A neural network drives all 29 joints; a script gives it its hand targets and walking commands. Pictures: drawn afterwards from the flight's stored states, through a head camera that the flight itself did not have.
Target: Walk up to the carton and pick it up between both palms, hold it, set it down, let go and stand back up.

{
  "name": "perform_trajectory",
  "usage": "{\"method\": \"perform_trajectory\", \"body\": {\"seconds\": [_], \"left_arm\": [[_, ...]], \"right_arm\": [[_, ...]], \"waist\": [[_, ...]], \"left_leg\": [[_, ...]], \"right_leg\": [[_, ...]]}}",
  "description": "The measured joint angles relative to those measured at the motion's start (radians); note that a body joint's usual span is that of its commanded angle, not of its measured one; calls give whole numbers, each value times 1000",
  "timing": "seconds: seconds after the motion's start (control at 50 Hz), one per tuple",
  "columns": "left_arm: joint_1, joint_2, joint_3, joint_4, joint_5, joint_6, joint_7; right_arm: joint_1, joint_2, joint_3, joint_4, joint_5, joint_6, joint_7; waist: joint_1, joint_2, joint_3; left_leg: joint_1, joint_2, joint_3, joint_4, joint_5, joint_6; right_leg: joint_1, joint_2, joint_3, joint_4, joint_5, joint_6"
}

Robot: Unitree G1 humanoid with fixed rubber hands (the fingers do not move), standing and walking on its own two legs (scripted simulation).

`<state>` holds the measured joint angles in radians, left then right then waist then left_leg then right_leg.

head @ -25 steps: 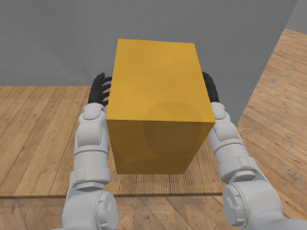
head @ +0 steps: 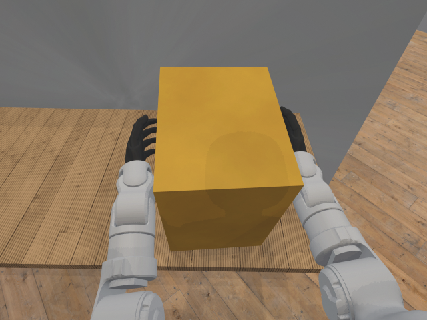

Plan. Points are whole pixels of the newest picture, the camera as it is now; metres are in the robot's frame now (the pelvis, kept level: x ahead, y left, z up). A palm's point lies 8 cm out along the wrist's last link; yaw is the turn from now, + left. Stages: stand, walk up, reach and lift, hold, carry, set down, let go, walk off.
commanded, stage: set down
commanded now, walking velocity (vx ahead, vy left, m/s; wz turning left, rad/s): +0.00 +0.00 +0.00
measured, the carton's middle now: (215, 165) +0.39 +0.02 +0.08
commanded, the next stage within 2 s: none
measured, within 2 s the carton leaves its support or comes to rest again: neither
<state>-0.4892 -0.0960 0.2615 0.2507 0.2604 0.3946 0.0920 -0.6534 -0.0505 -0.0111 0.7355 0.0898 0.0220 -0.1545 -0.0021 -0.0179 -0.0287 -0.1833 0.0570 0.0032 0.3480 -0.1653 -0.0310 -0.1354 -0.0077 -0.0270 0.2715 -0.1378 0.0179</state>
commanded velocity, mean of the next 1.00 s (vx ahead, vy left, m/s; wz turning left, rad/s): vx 0.00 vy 0.00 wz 0.00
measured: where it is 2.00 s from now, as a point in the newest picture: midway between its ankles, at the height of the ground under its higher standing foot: outside the picture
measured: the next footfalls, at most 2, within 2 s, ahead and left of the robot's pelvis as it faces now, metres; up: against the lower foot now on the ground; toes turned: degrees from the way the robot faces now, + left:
none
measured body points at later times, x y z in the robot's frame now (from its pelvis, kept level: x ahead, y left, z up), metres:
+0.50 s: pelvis +0.01 -0.01 +0.00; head +0.02 +0.01 +0.45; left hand +0.38 +0.17 +0.10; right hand +0.43 -0.12 +0.11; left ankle +0.01 +0.14 -0.75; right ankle +0.00 -0.13 -0.75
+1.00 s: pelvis +0.02 -0.01 +0.00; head +0.03 +0.00 +0.45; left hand +0.38 +0.18 +0.07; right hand +0.45 -0.11 +0.09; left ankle +0.01 +0.14 -0.75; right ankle +0.00 -0.13 -0.75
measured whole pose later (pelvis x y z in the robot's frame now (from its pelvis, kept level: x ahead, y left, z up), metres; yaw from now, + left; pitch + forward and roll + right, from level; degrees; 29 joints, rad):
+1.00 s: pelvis +0.02 -0.01 +0.00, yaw +0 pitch +2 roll -1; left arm -0.56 -0.15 0.39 0.58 0.26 0.15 0.14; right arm -0.80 -0.06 -0.23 1.11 -0.10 -0.17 -0.03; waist 0.10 -0.01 -0.01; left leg -0.20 0.08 0.00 0.33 -0.17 -0.05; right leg -0.15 0.01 -0.04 0.26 -0.15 0.00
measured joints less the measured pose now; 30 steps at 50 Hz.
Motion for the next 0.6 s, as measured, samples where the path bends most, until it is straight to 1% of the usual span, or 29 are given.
{"method": "perform_trajectory", "body": {"seconds": [0.08,0.28,0.36,0.42,0.48,0.56,0.6], "left_arm": [[-34,-22,36,66,0,-14,7],[-56,-41,68,181,0,-83,26],[-55,-47,71,206,0,-111,33],[-51,-49,68,206,0,-138,37],[-48,-49,68,206,0,-158,40],[-46,-49,76,213,0,-164,40],[-46,-49,80,224,0,-170,40]], "right_arm": [[-35,0,-46,70,-43,-7,28],[-66,0,-114,195,-86,-68,71],[-62,-2,-125,216,-89,-93,78],[-61,-3,-125,218,-78,-120,80],[-68,-4,-124,218,-84,-132,83],[-79,-4,-125,234,-117,-134,84],[-82,-4,-127,249,-121,-139,84]], "waist": [[8,0,0],[18,0,1],[33,0,4],[48,0,4],[60,0,5],[64,0,6],[64,0,7]], "left_leg": [[0,0,0,0,1,0],[0,0,0,-9,0,0],[0,2,0,-10,-3,-3],[0,6,0,-10,-6,-7],[0,10,0,-10,-8,-9],[0,15,0,-13,-8,-11],[0,16,0,-14,-7,-12]], "right_leg": [[0,0,0,0,0,0],[0,0,-1,-7,-2,-2],[0,2,-2,-7,-6,-4],[0,6,-2,-8,-8,-7],[0,10,-3,-8,-10,-11],[-1,14,-5,-11,-10,-14],[-1,15,-5,-11,-11,-14]]}}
